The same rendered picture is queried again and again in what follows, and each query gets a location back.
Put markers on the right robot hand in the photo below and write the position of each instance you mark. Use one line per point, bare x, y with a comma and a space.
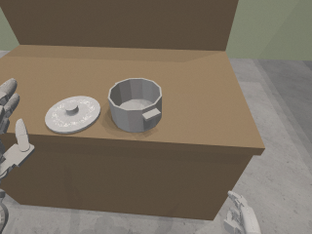
245, 220

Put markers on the left robot hand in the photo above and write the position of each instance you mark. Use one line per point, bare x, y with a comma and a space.
18, 153

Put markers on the table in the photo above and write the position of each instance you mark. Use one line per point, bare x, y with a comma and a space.
185, 165

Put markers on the lid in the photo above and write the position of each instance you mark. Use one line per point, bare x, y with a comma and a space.
58, 121

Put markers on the knob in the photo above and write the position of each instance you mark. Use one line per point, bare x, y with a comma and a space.
71, 108

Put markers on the pot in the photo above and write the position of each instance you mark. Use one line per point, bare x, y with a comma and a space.
135, 104

